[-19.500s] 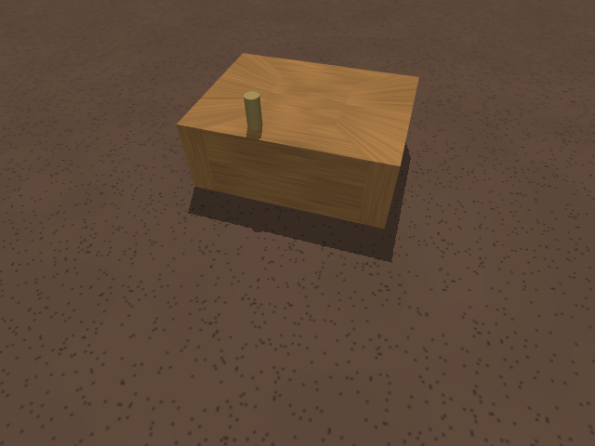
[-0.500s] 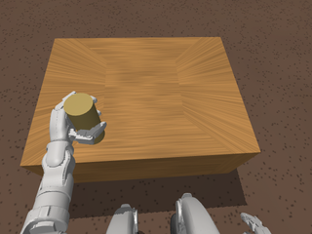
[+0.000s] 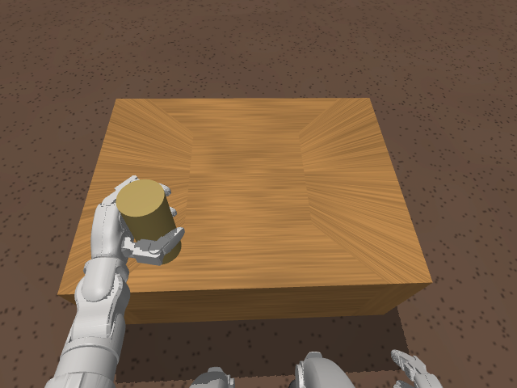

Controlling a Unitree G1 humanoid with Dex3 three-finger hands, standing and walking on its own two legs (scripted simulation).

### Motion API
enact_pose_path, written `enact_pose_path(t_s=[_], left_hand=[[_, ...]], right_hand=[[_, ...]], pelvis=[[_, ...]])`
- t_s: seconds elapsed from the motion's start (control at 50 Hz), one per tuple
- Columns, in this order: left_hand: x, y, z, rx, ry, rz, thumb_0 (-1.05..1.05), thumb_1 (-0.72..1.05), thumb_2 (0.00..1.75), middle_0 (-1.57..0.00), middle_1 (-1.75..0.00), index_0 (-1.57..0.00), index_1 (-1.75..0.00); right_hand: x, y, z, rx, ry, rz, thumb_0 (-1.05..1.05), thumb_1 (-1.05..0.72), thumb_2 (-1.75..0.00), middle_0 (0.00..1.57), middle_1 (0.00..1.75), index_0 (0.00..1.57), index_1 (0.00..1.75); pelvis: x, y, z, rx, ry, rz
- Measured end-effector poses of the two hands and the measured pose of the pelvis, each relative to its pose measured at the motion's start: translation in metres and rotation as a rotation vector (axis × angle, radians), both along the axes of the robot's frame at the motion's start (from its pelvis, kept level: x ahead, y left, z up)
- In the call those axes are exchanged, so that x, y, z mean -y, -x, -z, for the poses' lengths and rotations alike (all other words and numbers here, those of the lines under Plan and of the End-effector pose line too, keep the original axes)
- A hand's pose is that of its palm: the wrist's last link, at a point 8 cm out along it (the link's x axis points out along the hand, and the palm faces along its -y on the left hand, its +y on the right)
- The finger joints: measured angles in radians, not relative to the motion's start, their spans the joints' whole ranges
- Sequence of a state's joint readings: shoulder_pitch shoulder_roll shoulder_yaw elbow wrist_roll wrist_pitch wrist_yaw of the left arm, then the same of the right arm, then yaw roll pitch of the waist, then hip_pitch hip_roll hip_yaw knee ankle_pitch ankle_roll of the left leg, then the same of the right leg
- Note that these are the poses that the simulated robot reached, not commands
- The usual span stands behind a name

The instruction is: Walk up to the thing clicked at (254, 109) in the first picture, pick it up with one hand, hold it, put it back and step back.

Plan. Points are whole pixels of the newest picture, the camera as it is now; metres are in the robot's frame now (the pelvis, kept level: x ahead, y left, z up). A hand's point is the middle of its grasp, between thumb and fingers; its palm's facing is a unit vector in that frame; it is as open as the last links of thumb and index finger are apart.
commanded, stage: lift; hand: left
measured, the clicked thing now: (152, 225) +0.36 +0.17 +0.02
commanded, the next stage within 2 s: hold in 0.46 s
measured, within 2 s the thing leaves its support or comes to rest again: neither
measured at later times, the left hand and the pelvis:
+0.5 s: hand (155, 228) +0.34 +0.15 +0.06, palm faces +0.02 -1.00 -0.02, open 8.8 cm; pelvis +0.00 -0.01 +0.02, yaw +0 degrees
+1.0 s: hand (152, 231) +0.33 +0.15 +0.07, palm faces +0.04 -1.00 -0.01, open 8.8 cm; pelvis +0.00 -0.01 +0.03, yaw +0 degrees
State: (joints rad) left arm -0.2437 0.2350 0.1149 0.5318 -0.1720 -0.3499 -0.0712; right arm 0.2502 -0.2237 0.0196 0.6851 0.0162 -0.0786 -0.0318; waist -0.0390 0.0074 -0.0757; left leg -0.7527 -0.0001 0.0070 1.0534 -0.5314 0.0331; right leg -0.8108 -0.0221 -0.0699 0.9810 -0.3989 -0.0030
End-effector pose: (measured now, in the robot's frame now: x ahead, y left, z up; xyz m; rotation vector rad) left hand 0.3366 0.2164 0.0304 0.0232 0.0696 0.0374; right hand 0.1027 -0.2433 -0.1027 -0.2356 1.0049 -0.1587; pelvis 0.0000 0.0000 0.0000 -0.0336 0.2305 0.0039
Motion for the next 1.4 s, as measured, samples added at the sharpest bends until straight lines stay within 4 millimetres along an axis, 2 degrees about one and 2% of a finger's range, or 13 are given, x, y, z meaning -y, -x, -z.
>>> enact_pose_path(t_s=[0.2, 0.5, 0.86, 1.1, 1.4], left_hand=[[0.004, 0.005, -0.014, 0.004, 0.014, 0.017, 0.0, -0.22, 1.07, -0.78, -1.04, -0.78, -1.04], [0.009, 0.019, -0.028, 0.015, 0.007, 0.021, 0.0, -0.22, 1.07, -0.78, -1.04, -0.78, -1.04], [0.014, 0.031, -0.038, 0.022, 0.012, 0.015, 0.0, -0.22, 1.07, -0.78, -1.04, -0.78, -1.04], [0.009, 0.035, -0.046, 0.037, 0.011, 0.001, 0.0, -0.22, 1.07, -0.78, -1.04, -0.78, -1.04], [0.0, 0.042, -0.044, 0.029, 0.018, -0.002, 0.0, -0.22, 1.07, -0.78, -1.04, -0.78, -1.04]], right_hand=[[0.005, -0.002, -0.011, 0.012, 0.002, 0.01, 0.01, -0.9, -0.89, 0.2, 0.3, 0.2, 0.3], [0.012, -0.007, -0.026, 0.053, 0.008, 0.011, 0.01, -0.9, -0.89, 0.2, 0.3, 0.2, 0.3], [0.012, -0.011, -0.035, 0.088, 0.002, 0.003, 0.01, -0.9, -0.89, 0.2, 0.3, 0.2, 0.3], [0.009, -0.016, -0.04, 0.108, -0.001, -0.001, 0.01, -0.9, -0.89, 0.2, 0.3, 0.2, 0.3], [0.003, -0.02, -0.044, 0.123, -0.001, -0.01, 0.01, -0.9, -0.89, 0.2, 0.3, 0.2, 0.3]], pelvis=[[0.002, -0.006, -0.011, 0.032, -0.005, 0.004], [0.008, -0.004, -0.022, 0.084, -0.012, 0.002], [0.012, -0.002, -0.029, 0.123, -0.015, 0.001], [0.011, -0.004, -0.033, 0.14, -0.013, -0.001], [0.005, -0.003, -0.034, 0.149, -0.012, -0.003]])
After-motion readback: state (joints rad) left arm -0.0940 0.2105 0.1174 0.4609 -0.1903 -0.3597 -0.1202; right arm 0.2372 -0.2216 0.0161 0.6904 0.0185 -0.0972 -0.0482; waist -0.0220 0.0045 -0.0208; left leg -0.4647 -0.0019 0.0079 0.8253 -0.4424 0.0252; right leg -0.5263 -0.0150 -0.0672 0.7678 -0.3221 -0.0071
